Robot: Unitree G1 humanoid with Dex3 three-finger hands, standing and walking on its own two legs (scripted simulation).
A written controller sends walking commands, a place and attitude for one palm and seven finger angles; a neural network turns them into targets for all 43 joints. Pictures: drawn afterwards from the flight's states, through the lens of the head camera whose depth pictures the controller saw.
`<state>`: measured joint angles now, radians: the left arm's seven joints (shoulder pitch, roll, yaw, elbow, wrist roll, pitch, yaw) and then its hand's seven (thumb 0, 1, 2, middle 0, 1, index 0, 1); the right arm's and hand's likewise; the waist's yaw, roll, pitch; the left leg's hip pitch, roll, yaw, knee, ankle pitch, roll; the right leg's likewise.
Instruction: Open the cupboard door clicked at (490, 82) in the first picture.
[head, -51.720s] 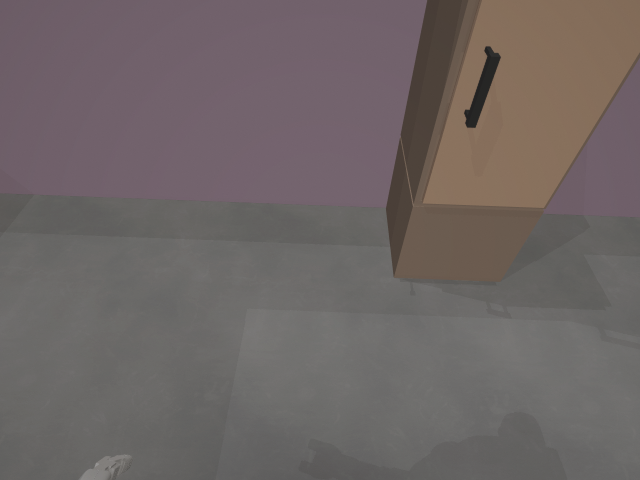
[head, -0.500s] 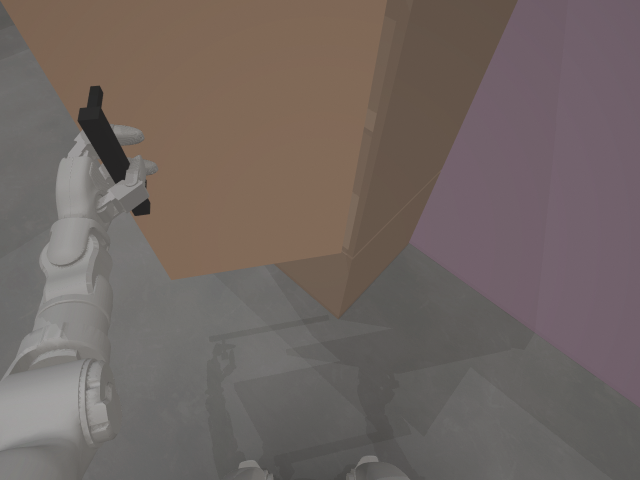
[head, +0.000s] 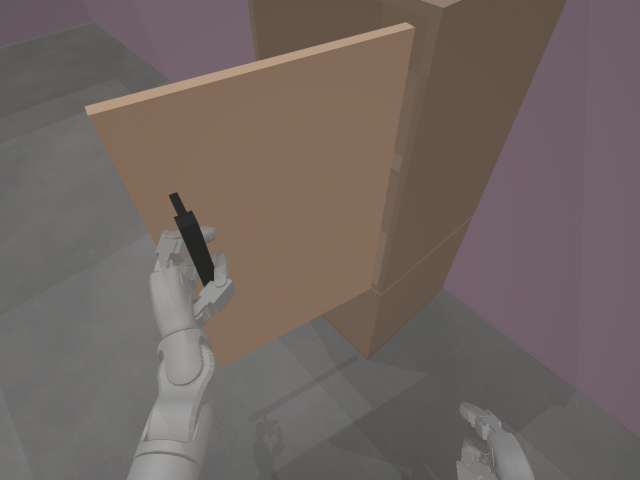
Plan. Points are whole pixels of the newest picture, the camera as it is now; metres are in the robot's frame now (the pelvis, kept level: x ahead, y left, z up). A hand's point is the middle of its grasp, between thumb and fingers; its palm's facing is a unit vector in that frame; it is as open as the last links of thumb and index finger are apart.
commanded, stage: pull the door open along its arc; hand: left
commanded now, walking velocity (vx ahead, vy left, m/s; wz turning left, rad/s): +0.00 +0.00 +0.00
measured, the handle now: (198, 253) +0.38 +0.18 +0.08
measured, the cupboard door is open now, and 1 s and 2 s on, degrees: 78 95 98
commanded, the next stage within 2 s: open thumb and fingers to let go in 0.40 s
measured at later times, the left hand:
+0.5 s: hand (292, 337) +0.26 +0.05 +0.08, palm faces +0.37 -0.93 -0.03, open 5.8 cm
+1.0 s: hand (267, 341) +0.26 +0.07 +0.08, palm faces +0.46 -0.89 +0.00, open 12.2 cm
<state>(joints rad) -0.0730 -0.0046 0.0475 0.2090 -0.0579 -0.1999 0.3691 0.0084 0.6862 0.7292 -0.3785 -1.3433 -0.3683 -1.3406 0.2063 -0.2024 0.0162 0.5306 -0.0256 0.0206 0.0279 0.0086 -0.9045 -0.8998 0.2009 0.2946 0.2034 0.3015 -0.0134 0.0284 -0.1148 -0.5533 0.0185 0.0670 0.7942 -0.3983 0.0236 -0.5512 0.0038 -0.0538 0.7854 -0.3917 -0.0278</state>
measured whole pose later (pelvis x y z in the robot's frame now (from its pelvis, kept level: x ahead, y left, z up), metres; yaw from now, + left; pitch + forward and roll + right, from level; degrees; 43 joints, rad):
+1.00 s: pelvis -0.01 -0.03 +0.00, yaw +4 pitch +5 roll +0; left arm 0.19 -0.09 -0.22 -0.02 0.06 -0.12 0.56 0.00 -0.22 0.42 -0.31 -1.22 -0.32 -1.23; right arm 0.17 -0.19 0.01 0.56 -0.06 0.03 -0.01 0.01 -0.90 -0.90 0.20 0.29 0.20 0.30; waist 0.00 0.04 -0.08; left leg -0.50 0.01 -0.01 0.80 -0.38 -0.02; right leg -0.47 0.00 -0.13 0.80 -0.41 -0.07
